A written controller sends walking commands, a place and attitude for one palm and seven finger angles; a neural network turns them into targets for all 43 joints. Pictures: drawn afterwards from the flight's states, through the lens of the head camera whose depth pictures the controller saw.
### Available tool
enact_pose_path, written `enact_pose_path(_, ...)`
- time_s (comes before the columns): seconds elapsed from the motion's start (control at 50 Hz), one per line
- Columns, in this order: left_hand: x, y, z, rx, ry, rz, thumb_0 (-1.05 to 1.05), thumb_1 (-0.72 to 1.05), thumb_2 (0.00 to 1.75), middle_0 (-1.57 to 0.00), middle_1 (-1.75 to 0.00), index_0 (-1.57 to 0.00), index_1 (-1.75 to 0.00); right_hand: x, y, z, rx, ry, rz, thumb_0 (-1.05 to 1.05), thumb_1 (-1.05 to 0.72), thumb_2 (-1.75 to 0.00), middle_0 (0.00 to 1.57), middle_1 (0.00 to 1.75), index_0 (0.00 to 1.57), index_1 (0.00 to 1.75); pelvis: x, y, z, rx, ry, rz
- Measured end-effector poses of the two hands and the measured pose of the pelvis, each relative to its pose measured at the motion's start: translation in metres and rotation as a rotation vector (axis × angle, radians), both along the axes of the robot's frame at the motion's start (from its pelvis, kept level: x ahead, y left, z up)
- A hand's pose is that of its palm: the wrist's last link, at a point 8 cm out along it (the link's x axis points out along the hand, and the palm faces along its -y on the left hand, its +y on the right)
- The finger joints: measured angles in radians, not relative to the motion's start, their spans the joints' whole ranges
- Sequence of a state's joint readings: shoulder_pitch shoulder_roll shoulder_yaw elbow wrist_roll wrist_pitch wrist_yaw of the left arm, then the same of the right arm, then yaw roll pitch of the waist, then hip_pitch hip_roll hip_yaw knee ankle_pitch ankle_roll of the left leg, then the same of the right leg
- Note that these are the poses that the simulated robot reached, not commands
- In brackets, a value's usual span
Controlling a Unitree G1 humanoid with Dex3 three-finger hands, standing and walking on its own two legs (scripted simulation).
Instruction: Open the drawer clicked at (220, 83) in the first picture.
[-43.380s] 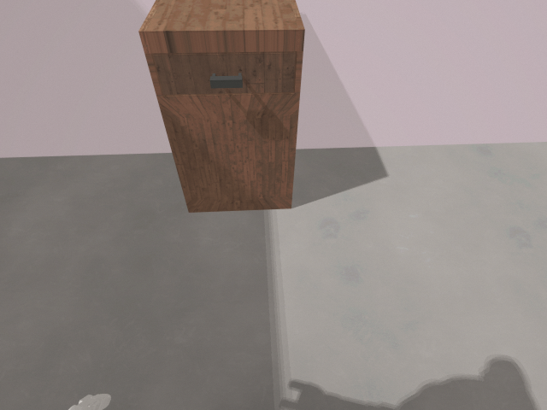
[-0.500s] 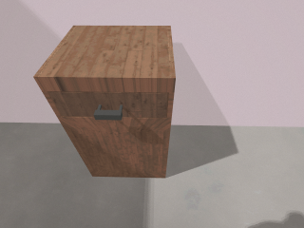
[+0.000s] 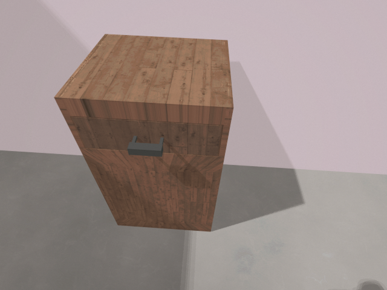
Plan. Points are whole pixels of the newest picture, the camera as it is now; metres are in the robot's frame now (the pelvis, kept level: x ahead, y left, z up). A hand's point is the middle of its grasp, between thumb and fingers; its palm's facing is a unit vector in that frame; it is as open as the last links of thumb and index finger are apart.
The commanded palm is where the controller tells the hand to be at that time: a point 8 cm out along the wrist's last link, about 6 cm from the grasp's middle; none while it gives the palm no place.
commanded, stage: look again from close up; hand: left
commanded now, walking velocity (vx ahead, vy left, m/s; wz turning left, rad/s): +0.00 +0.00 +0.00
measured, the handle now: (147, 144) +0.54 +0.18 -0.07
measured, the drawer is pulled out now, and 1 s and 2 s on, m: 0.00 0.00 0.00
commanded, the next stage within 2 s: raise the hand with hooked fingers in 0.36 s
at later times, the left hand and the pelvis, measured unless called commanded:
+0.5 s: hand out of the picture +0.00 +0.17 -0.18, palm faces -0.04 -0.98 -0.18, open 7.3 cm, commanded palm +0.11 +0.21 -0.07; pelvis +0.01 +0.01 +0.00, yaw -1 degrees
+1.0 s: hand (99, 277) +0.16 +0.21 -0.07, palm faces -0.04 -0.11 -0.99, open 9.2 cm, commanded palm +0.18 +0.22 +0.00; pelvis +0.01 -0.02 -0.05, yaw -1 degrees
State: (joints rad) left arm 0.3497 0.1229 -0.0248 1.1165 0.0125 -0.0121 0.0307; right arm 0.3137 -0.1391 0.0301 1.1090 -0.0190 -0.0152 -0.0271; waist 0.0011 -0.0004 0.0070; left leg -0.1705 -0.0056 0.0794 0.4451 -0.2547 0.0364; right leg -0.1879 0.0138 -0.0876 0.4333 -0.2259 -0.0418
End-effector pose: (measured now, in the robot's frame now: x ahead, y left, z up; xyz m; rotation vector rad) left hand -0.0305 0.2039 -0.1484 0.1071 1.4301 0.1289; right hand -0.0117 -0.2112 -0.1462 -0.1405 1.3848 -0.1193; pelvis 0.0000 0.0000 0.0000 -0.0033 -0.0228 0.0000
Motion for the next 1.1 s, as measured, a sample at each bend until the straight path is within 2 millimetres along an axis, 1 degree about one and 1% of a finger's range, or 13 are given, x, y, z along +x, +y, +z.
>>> enact_pose_path(0.2,0.005,-0.004,-0.003,-0.023,0.001,-0.002,0.0,0.91,0.9,-0.2,-0.3,-0.2,-0.3,-0.004,0.012,0.0,0.009,0.021,-0.018,0.01,-0.91,-0.89,0.2,0.3,0.2,0.3,0.004,0.005,0.0,-0.001,0.002,-0.005)
enact_pose_path(0.48,0.022,0.009,-0.003,0.0,-0.021,-0.015,0.01,0.91,0.9,-0.2,-0.3,-0.2,-0.3,-0.003,0.023,-0.001,0.018,0.03,-0.034,0.01,-0.91,-0.89,0.2,0.3,0.2,0.3,0.011,0.012,-0.001,-0.006,0.009,-0.011)
enact_pose_path(0.52,0.041,0.023,0.012,0.083,-0.085,-0.128,0.04,0.94,0.9,-0.2,-0.3,-0.21,-0.3,0.003,0.016,0.002,-0.017,-0.04,-0.033,0.03,-0.93,-0.89,0.2,0.3,0.2,0.3,0.01,0.014,-0.003,0.001,0.009,-0.026)
enact_pose_path(0.58,0.094,0.049,0.059,0.297,-0.354,-0.247,0.07,0.95,0.89,-0.21,-0.31,-0.21,-0.32,0.03,-0.002,0.006,-0.065,-0.261,-0.068,0.04,-0.94,-0.89,0.2,0.3,0.21,0.3,0.01,0.016,-0.008,0.026,0.03,-0.016)
enact_pose_path(0.62,0.136,0.052,0.092,0.443,-0.526,-0.393,0.07,0.92,0.88,-0.21,-0.33,-0.21,-0.33,0.057,-0.013,0.009,-0.082,-0.392,-0.038,0.04,-0.93,-0.89,0.2,0.3,0.2,0.3,0.007,0.017,-0.012,0.024,0.051,-0.004)
enact_pose_path(0.68,0.194,0.037,0.135,0.681,-0.771,-0.644,0.05,0.86,0.86,-0.21,-0.35,-0.21,-0.36,0.106,-0.028,0.017,-0.099,-0.556,0.023,0.03,-0.93,-0.89,0.2,0.3,0.2,0.3,0.002,0.018,-0.019,0.02,0.096,-0.008)
enact_pose_path(0.74,0.225,0.01,0.157,0.848,-0.95,-0.818,0.03,0.79,0.84,-0.21,-0.39,-0.21,-0.39,0.155,-0.039,0.035,-0.1,-0.668,0.055,0.03,-0.92,-0.89,0.2,0.3,0.2,0.3,0.0,0.015,-0.025,0.025,0.131,-0.046)
enact_pose_path(0.78,0.228,-0.008,0.156,0.874,-1.014,-0.894,0.02,0.75,0.82,-0.21,-0.41,-0.21,-0.42,0.184,-0.041,0.049,-0.089,-0.715,0.074,0.03,-0.92,-0.89,0.2,0.3,0.2,0.3,0.001,0.011,-0.028,0.034,0.148,-0.071)
enact_pose_path(0.84,0.212,-0.023,0.143,0.881,-1.032,-0.97,0.01,0.67,0.79,-0.21,-0.46,-0.22,-0.46,0.223,-0.039,0.068,-0.075,-0.758,0.143,0.02,-0.91,-0.89,0.2,0.3,0.2,0.3,0.002,0.003,-0.032,0.045,0.168,-0.083)
enact_pose_path(0.88,0.195,-0.022,0.134,0.915,-1.0,-0.997,0.01,0.62,0.77,-0.22,-0.49,-0.23,-0.49,0.244,-0.034,0.076,-0.065,-0.772,0.2,0.02,-0.91,-0.89,0.2,0.3,0.2,0.3,0.003,-0.003,-0.035,0.047,0.181,-0.079)
enact_pose_path(0.94,0.177,-0.008,0.125,1.008,-0.926,-1.018,0.0,0.54,0.74,-0.24,-0.53,-0.24,-0.54,0.27,-0.024,0.076,-0.044,-0.781,0.278,0.02,-0.91,-0.89,0.2,0.3,0.2,0.3,0.005,-0.011,-0.041,0.046,0.203,-0.06)
enact_pose_path(1.02,0.181,0.014,0.133,1.142,-0.886,-0.996,0.0,0.43,0.7,-0.25,-0.59,-0.26,-0.6,0.287,-0.008,0.06,-0.004,-0.761,0.343,0.01,-0.91,-0.89,0.2,0.3,0.2,0.3,0.005,-0.02,-0.049,0.033,0.212,-0.017)
enact_pose_path(1.1,0.211,0.019,0.155,1.192,-0.911,-0.937,0.0,0.33,0.66,-0.26,-0.65,-0.27,-0.66,0.28,0.004,0.041,0.051,-0.706,0.334,0.01,-0.91,-0.89,0.2,0.3,0.2,0.3,0.007,-0.024,-0.049,0.021,0.201,0.01)
